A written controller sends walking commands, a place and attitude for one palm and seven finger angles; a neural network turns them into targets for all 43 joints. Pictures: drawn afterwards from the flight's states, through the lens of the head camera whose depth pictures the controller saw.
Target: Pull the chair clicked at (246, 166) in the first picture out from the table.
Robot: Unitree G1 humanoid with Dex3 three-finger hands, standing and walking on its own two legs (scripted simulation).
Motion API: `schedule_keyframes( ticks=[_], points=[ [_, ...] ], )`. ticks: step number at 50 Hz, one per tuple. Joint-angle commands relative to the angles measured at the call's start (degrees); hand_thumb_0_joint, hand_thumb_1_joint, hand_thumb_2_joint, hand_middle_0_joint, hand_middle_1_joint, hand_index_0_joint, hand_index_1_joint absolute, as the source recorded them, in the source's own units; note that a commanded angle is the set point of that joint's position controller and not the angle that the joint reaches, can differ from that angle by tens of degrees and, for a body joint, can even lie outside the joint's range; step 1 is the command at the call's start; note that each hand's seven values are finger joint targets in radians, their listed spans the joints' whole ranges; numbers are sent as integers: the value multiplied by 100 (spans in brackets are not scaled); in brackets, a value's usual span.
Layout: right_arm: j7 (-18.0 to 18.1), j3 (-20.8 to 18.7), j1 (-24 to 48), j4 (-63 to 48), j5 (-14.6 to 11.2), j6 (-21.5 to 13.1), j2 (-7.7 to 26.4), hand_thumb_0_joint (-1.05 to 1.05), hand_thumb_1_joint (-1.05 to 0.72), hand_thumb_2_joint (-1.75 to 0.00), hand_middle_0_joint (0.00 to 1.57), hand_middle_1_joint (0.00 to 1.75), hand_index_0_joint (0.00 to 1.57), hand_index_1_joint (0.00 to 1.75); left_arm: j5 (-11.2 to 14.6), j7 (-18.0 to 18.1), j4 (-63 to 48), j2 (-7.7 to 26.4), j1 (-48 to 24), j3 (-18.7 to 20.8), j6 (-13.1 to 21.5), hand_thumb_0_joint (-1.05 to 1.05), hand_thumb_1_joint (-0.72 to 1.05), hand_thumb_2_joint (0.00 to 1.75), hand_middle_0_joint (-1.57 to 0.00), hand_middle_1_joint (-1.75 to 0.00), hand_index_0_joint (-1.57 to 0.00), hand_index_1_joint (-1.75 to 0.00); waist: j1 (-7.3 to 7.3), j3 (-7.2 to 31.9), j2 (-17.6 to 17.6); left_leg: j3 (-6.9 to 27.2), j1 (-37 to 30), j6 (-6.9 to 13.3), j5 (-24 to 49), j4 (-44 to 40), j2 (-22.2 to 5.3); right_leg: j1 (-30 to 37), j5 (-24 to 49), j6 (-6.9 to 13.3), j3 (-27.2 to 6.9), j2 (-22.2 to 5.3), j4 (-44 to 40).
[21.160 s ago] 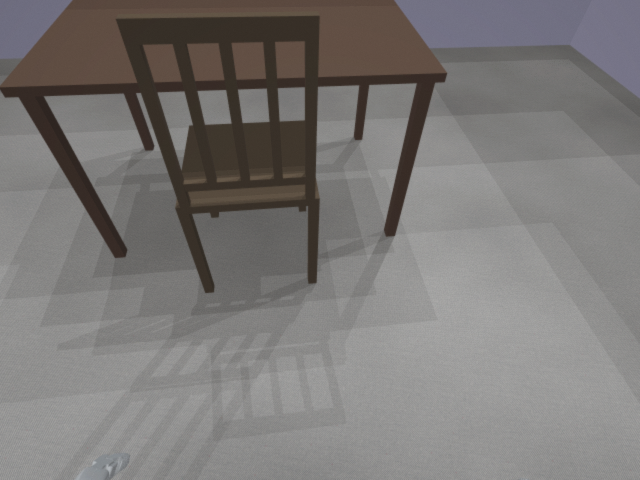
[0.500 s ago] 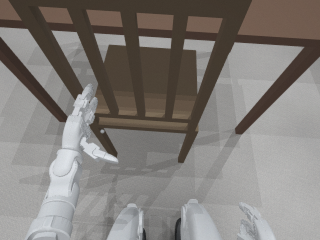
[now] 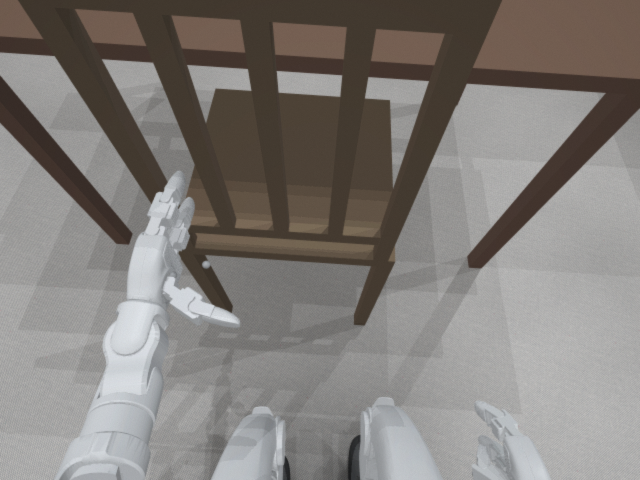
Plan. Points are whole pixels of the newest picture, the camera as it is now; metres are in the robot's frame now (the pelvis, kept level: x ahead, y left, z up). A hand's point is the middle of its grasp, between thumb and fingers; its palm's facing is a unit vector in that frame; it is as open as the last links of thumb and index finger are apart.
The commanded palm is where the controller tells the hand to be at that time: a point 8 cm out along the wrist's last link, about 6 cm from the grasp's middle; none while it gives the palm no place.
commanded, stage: aim the fingers beside a spindle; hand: left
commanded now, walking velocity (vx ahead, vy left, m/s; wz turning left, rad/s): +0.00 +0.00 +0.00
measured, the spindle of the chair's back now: (273, 154) +0.50 +0.07 +0.06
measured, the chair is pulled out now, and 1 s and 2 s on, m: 0.00 0.00 0.00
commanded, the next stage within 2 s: push the fingers through the gap in 1.40 s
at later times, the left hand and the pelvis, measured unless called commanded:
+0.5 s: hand (182, 254) +0.37 +0.17 +0.04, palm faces -0.05 -1.00 -0.07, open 16.9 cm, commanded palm +0.35 +0.21 +0.02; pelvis +0.00 +0.00 +0.00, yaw +0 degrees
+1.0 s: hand (210, 268) +0.37 +0.14 +0.00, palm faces -0.14 -0.99 -0.01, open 17.0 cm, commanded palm +0.35 +0.21 +0.02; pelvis +0.00 +0.00 +0.00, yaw +0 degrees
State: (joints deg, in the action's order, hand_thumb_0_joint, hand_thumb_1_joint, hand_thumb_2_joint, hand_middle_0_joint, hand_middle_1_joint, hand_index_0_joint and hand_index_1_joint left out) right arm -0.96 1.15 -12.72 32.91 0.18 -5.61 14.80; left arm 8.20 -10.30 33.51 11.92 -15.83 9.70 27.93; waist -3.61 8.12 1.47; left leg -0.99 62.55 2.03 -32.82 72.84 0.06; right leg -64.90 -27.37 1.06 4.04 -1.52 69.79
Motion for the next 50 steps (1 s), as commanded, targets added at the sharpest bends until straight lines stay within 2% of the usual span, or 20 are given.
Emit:
schedule_keyframes(
  ticks=[1,5,7,9,12,15,17,18,23,25,27,31,33,37,41,42,44,47,48,50],
  points=[
    [51,-353,-266,-613,22,-238,812,0,-90,-90,20,30,20,30,60,171,-1740,1367,-1616,613,757,0,-50,30,-6,-8,-6,-8,75,2781,297,319,-1225,-112,1867,-994,66,2084,1408,80,-346,131,-751],
    [28,-374,-296,-591,-37,-252,824,0,-90,-90,20,30,20,30,218,-203,-1504,754,-1067,47,482,0,-50,30,-6,-8,-6,-8,-48,2728,255,360,-1456,-135,2119,-1059,14,2008,1580,77,-256,139,-831],
    [30,-378,-303,-609,-110,-225,850,0,-90,-90,20,30,20,30,283,-385,-1073,364,-844,-297,226,0,-50,30,-6,-8,-6,-8,-170,2374,-10,366,-1292,-109,1928,-1105,0,1834,1402,73,-200,150,-917],
    [50,-395,-267,-555,-159,-183,912,0,-90,-90,20,30,20,30,322,-446,-741,364,-906,-305,44,0,-50,30,-6,-8,-6,-8,-208,1947,-250,346,-941,-99,1380,-1111,5,1602,967,50,-201,131,-998],
    [102,-382,-256,-592,-137,-188,935,0,-90,-90,20,30,20,30,328,-307,-824,860,-1203,218,135,0,-50,30,-6,-8,-6,-8,-111,1887,-426,295,-611,-56,1140,-1021,54,1689,752,46,-297,125,-999],
    [99,-373,-270,-638,-28,-257,841,0,-90,-90,20,30,20,30,246,-58,-1778,1459,-1606,733,584,0,-50,30,-6,-8,-6,-8,111,2624,268,314,-1108,-101,1753,-987,75,1981,1276,88,-347,124,-793],
    [77,-378,-291,-678,21,-296,809,0,-90,-90,20,30,20,30,180,81,-2374,1620,-1591,801,834,0,-50,30,-6,-8,-6,-8,177,3091,625,381,-1640,-176,2377,-990,50,2025,1651,100,-301,143,-651],
    [51,-364,-287,-659,40,-318,776,0,-90,-90,20,30,20,30,164,102,-2486,1470,-1491,651,880,0,-50,30,-6,-8,-6,-8,160,3173,807,431,-1906,-240,2624,-1026,32,1958,1734,105,-269,143,-649],
    [37,-376,-291,-480,-77,-248,862,0,-90,-90,20,30,20,30,188,-197,-865,528,-963,-98,333,0,-50,30,-6,-8,-6,-8,-237,1985,-174,371,-1040,-120,1569,-1051,-14,1556,1060,50,-174,163,-902],
    [45,-378,-269,-507,-138,-194,946,0,-90,-90,20,30,20,30,219,-369,-391,423,-884,-208,60,0,-50,30,-6,-8,-6,-8,-217,1679,-266,358,-712,-104,1047,-1104,25,1415,607,69,-188,148,-986],
    [46,-386,-251,-620,-170,-180,954,0,-90,-90,20,30,20,30,258,-460,-461,323,-889,-296,-31,0,-50,30,-6,-8,-6,-8,-141,1777,-181,378,-861,-99,1175,-1155,38,1425,667,109,-152,139,-967],
    [48,-407,-280,-740,-66,-224,862,0,-90,-90,20,30,20,30,296,-186,-1971,940,-1466,152,376,0,-50,30,-6,-8,-6,-8,52,2844,302,424,-1543,-161,2065,-1061,33,1813,1357,94,-217,125,-788],
    [62,-391,-313,-695,9,-255,845,0,-90,-90,20,30,20,30,260,98,-2367,1515,-1562,715,658,0,-50,30,-6,-8,-6,-8,126,3069,319,439,-1621,-182,2238,-1014,43,1988,1495,71,-261,151,-740],
    [53,-333,-252,-560,24,-258,786,0,-90,-90,20,30,20,30,56,309,-1776,1361,-1589,635,783,0,-50,30,-6,-8,-6,-8,-33,2571,151,400,-1197,-122,1867,-982,44,1853,1271,63,-265,173,-717],
    [31,-332,-273,-471,-69,-185,898,0,-90,-90,20,30,20,30,36,-100,-421,534,-1315,-125,281,0,-50,30,-6,-8,-6,-8,-241,1756,-22,369,-805,-113,1034,-1089,32,1324,563,90,-194,168,-920],
    [19,-341,-287,-527,-95,-189,900,0,-90,-90,20,30,20,30,101,-260,-321,269,-1244,-342,164,0,-50,30,-6,-8,-6,-8,-251,1826,-11,368,-858,-95,1094,-1094,47,1352,605,112,-187,167,-950],
    [27,-386,-290,-587,-145,-162,955,0,-90,-90,20,30,20,30,224,-479,-403,247,-1187,-438,8,0,-50,30,-6,-8,-6,-8,-198,2086,-113,360,-942,-94,1231,-1077,35,1481,756,111,-207,142,-962],
    [60,-410,-324,-711,-126,-188,927,0,-90,-90,20,30,20,30,368,-442,-1208,717,-1275,-16,145,0,-50,30,-6,-8,-6,-8,-51,2695,-23,349,-1189,-91,1806,-991,44,1839,1300,88,-254,136,-843],
    [59,-415,-351,-710,-89,-197,920,0,-90,-90,20,30,20,30,382,-321,-1664,1143,-1411,361,286,0,-50,30,-6,-8,-6,-8,66,2968,181,378,-1335,-130,2034,-1008,50,2004,1487,86,-286,125,-811],
    [39,-390,-374,-717,-19,-234,820,0,-90,-90,20,30,20,30,331,-28,-2233,1407,-1373,667,562,0,-50,30,-6,-8,-6,-8,168,3262,381,396,-1652,-175,2583,-996,59,2228,1913,82,-291,146,-710]
  ],
)
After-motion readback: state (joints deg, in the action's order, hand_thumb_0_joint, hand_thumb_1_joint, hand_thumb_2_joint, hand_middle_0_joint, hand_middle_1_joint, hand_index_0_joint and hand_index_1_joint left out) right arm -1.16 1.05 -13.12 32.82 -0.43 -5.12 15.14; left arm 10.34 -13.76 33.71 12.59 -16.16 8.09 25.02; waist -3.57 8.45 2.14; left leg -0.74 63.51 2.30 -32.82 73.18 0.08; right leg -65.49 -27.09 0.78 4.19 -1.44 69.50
